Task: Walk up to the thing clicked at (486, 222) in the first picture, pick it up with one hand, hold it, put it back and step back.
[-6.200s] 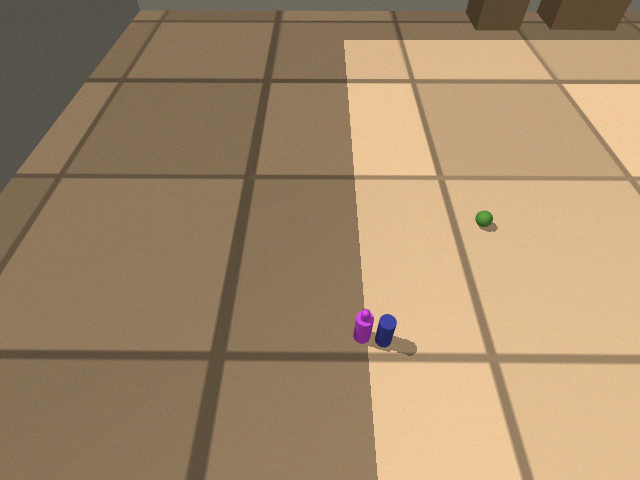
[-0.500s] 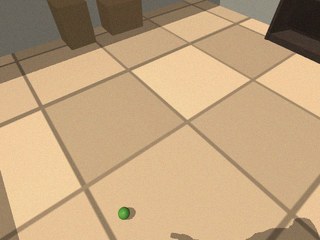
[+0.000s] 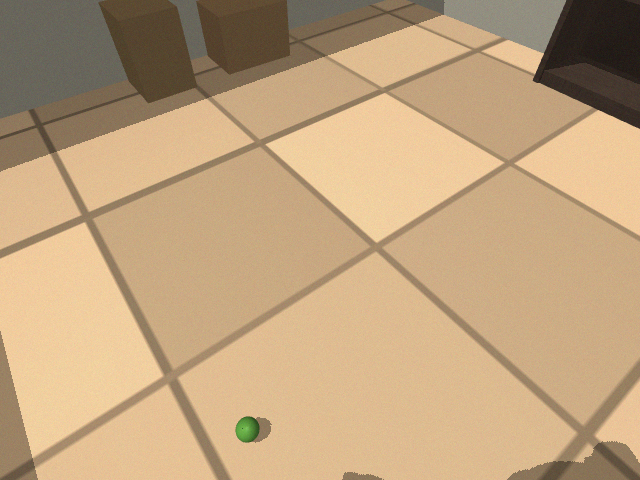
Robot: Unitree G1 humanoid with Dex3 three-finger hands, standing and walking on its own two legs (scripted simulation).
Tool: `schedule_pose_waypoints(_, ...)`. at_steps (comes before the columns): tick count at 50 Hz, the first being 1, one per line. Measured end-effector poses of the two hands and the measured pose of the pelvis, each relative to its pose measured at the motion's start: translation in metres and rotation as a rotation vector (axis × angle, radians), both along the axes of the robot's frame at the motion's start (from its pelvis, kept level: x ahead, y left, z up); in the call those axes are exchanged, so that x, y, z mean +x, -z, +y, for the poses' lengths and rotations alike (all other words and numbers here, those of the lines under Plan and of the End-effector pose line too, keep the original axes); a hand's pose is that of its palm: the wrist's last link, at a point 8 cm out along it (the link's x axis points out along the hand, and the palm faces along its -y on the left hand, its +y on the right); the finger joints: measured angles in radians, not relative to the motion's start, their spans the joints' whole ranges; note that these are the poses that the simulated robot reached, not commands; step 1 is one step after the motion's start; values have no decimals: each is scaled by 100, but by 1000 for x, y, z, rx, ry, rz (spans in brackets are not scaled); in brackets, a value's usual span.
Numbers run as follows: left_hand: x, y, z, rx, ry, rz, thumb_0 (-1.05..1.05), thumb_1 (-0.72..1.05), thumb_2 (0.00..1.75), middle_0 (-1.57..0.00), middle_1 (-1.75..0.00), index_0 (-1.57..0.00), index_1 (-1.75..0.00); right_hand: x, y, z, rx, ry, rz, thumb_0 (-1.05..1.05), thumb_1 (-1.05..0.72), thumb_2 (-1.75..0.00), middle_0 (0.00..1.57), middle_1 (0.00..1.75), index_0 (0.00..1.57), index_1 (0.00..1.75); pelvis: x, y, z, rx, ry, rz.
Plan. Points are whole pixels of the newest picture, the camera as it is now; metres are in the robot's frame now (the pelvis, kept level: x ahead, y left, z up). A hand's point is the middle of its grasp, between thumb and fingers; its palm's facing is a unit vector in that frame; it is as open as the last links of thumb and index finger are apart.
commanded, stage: stand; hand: left
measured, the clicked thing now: (247, 429) +0.38 +0.24 -0.75
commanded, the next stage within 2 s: walk up in 1.74 s
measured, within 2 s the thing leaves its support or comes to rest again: neither
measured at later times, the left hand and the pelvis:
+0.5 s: hand out of the picture +0.07 +0.25 -0.16, palm faces -0.02 -0.93 -0.35, open 7.4 cm; pelvis +0.00 +0.00 +0.00, yaw +0 degrees
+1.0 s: hand out of the picture +0.07 +0.25 -0.16, palm faces -0.03 -0.93 -0.36, open 7.4 cm; pelvis +0.00 -0.01 +0.00, yaw +0 degrees
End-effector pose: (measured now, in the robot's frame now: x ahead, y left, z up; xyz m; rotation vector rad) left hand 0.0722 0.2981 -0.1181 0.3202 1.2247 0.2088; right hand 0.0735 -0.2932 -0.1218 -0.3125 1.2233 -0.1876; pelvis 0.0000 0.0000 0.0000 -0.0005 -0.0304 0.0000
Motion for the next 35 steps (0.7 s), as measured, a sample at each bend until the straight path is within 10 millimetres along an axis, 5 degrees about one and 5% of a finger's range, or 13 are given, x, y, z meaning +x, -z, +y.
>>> schedule_pose_waypoints(35,-7,-1,-4,4,2,7,0,90,90,-20,-30,-20,-30,-16,3,-6,1,3,26,0,-90,-90,20,30,21,30,-3,0,-5,2,2,0)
